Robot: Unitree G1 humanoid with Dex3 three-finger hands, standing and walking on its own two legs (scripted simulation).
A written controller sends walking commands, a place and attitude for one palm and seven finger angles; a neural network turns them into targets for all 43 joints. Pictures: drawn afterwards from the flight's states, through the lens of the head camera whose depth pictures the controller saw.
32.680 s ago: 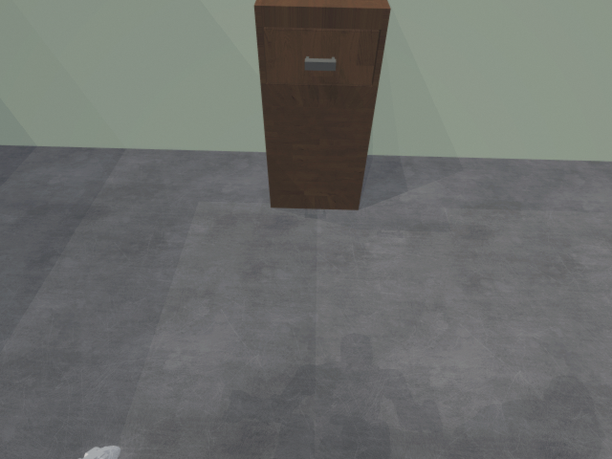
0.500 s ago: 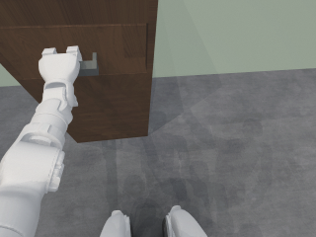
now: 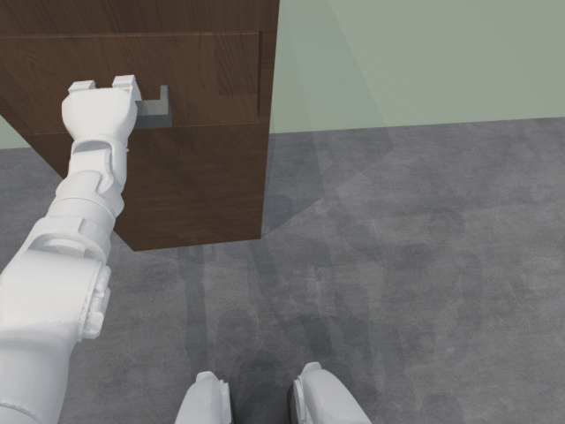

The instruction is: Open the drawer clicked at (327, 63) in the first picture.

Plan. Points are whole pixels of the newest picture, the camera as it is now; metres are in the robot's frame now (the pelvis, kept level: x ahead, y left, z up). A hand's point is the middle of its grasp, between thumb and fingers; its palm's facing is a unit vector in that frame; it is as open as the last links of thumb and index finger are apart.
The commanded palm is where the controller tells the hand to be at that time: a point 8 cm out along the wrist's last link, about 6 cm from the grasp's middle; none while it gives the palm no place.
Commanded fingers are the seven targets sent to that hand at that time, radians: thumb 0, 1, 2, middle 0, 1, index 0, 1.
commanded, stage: pull the drawer open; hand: left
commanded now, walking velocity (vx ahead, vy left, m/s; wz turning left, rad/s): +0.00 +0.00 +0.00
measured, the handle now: (134, 103) +0.58 +0.16 +0.03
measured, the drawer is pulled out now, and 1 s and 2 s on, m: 0.00 0.03 0.11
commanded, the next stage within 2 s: none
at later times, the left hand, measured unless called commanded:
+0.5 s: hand (115, 155) +0.51 +0.19 +0.00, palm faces -0.06 -0.05 -1.00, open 6.2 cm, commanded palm +0.47 +0.18 +0.05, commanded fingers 0.00 0.90 0.90 -0.40 -1.35 -0.40 -1.35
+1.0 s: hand (114, 157) +0.50 +0.19 +0.00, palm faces -0.05 -0.01 -1.00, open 6.1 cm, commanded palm +0.49 +0.18 +0.05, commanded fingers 0.00 0.90 0.90 -0.40 -1.35 -0.40 -1.35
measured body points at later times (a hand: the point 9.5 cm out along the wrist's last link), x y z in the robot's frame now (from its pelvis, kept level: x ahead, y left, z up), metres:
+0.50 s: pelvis +0.03 +0.01 +0.02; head +0.15 +0.01 +0.45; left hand +0.50 +0.19 +0.06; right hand +0.02 -0.26 -0.11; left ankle +0.02 +0.11 -0.66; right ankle +0.01 -0.12 -0.66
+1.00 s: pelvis +0.02 +0.00 +0.01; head +0.14 +0.00 +0.45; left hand +0.50 +0.19 +0.06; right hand +0.03 -0.27 -0.12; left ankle +0.02 +0.11 -0.66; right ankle +0.01 -0.12 -0.66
